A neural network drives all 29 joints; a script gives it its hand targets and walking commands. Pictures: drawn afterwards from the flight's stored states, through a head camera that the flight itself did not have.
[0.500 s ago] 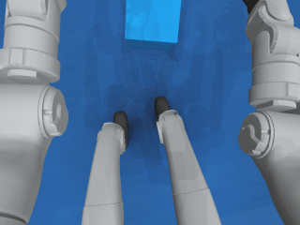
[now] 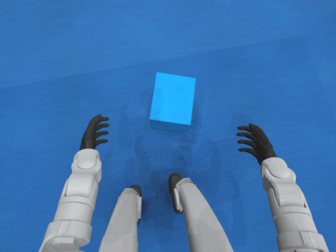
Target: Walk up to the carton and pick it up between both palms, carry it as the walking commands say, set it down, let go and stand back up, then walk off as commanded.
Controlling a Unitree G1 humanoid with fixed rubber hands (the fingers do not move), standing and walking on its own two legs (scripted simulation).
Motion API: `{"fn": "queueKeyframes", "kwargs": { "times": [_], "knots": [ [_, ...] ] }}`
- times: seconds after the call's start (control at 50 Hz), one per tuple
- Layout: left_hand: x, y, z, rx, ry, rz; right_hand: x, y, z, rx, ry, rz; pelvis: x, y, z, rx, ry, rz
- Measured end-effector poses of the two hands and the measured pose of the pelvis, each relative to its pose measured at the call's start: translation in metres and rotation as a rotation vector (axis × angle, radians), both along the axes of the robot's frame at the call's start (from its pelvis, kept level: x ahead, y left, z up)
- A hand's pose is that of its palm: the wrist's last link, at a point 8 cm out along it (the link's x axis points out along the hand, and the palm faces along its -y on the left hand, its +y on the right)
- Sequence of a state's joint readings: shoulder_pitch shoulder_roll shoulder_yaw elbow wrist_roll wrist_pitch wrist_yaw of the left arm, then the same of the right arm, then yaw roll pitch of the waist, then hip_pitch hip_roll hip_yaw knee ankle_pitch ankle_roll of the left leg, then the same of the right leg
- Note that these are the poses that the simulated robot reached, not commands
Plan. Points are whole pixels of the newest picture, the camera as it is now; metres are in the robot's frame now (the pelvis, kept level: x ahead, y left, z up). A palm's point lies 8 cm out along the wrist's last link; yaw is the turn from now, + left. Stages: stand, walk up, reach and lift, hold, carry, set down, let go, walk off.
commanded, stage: let go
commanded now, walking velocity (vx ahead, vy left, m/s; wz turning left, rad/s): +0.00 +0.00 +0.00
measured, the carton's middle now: (171, 105) +0.57 -0.10 -0.60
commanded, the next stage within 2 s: stand in 0.90 s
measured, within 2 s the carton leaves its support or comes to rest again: neither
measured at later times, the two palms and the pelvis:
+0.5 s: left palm (18, 208) +0.23 +0.27 -0.04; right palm (256, 181) +0.23 -0.19 -0.02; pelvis +0.08 +0.04 +0.05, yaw -1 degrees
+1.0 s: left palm (13, 191) +0.26 +0.27 -0.03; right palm (269, 165) +0.26 -0.23 -0.03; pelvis +0.11 +0.02 +0.04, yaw +0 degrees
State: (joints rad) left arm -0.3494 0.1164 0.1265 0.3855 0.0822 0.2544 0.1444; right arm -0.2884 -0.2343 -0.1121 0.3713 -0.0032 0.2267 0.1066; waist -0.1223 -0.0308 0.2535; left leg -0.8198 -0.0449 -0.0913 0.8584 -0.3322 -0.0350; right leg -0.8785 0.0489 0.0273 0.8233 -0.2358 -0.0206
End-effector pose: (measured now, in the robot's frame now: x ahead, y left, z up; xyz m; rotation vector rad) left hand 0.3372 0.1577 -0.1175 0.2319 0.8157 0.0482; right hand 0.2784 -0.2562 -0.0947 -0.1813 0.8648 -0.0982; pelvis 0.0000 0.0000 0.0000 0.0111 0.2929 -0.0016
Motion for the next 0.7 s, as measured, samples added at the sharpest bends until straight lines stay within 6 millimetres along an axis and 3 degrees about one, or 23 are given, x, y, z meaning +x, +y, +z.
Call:
{"fn": "queueKeyframes", "kwargs": {
  "times": [0.08,0.18,0.26,0.38,0.44,0.5,0.7],
  "knots": [
    [-0.008,0.009,0.043,-0.024,-0.090,-0.007,-0.021,0.001,0.039,0.006,-0.071,-0.019,0.012,0.001,0.011,-0.003,-0.051,-0.011],
    [-0.019,0.033,0.079,-0.034,-0.133,0.001,-0.040,0.018,0.060,0.040,-0.086,-0.006,0.030,0.007,0.024,-0.014,-0.136,-0.017],
    [-0.046,0.061,0.082,-0.035,-0.078,0.027,-0.051,0.037,0.069,0.050,-0.086,0.005,0.044,0.014,0.034,-0.026,-0.212,-0.024],
    [-0.095,0.096,0.075,-0.037,0.024,0.065,-0.067,0.057,0.061,0.042,0.008,0.016,0.063,0.026,0.043,-0.034,-0.309,-0.019],
    [-0.110,0.105,0.075,-0.048,0.044,0.077,-0.062,0.063,0.064,0.031,0.013,0.034,0.070,0.032,0.045,-0.035,-0.335,-0.017],
    [-0.112,0.109,0.078,-0.064,0.035,0.070,-0.049,0.066,0.072,0.011,-0.018,0.032,0.079,0.036,0.047,-0.037,-0.343,-0.012],
    [-0.078,0.110,0.094,-0.067,-0.015,0.052,-0.013,0.066,0.078,0.011,-0.060,0.027,0.108,0.042,0.050,-0.045,-0.327,-0.013]
  ]
}}
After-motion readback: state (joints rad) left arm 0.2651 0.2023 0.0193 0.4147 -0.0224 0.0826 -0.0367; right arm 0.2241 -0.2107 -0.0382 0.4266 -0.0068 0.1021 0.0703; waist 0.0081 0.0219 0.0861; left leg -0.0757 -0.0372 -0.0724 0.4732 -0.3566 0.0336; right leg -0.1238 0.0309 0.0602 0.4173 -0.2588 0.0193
